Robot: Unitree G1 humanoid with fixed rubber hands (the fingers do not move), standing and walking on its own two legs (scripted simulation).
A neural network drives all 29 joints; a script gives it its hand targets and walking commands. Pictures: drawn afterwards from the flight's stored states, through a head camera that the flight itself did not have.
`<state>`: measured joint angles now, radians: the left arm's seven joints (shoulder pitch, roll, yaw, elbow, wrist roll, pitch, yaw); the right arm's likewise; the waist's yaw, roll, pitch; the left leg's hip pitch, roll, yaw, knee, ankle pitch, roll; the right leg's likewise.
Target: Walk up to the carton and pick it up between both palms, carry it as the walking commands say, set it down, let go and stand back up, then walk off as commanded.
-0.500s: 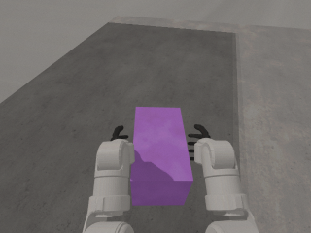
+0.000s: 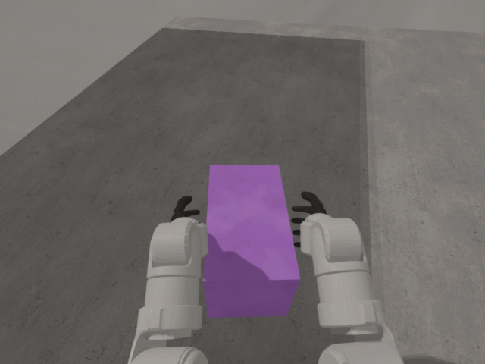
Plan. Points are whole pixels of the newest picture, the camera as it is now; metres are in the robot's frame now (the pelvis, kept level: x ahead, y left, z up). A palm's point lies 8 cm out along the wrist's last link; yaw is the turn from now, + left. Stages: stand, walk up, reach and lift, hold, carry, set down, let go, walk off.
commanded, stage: carry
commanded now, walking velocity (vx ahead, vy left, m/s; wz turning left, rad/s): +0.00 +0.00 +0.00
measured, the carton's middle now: (246, 236) +0.37 +0.02 -0.01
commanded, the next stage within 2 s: hold in 0.50 s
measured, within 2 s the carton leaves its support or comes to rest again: neither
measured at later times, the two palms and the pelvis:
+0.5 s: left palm (181, 238) +0.31 +0.12 +0.07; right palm (320, 233) +0.31 -0.11 +0.07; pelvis +0.00 +0.00 +0.00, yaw -1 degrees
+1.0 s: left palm (165, 245) +0.30 +0.15 +0.07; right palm (311, 274) +0.25 -0.08 +0.06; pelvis -0.01 +0.08 +0.01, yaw -17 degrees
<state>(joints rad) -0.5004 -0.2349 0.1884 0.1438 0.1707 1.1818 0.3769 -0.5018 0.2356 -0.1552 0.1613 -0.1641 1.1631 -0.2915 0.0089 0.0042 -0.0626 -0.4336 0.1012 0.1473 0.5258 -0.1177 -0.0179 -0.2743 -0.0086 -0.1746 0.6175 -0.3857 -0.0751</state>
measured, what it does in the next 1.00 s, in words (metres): shifts its weight, turning right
